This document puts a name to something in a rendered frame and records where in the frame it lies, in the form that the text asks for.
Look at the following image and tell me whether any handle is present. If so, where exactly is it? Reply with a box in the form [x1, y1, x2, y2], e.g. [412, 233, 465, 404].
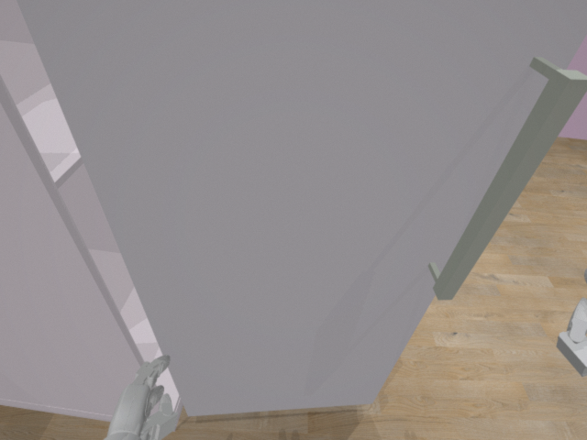
[428, 57, 587, 300]

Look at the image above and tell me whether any right robot hand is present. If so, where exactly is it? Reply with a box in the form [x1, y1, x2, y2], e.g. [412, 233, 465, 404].
[557, 269, 587, 377]

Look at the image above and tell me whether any left robot hand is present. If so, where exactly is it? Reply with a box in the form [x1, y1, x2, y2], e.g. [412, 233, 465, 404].
[107, 355, 178, 440]

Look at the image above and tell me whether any fridge door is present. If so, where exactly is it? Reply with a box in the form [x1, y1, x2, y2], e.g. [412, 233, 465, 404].
[17, 0, 587, 416]

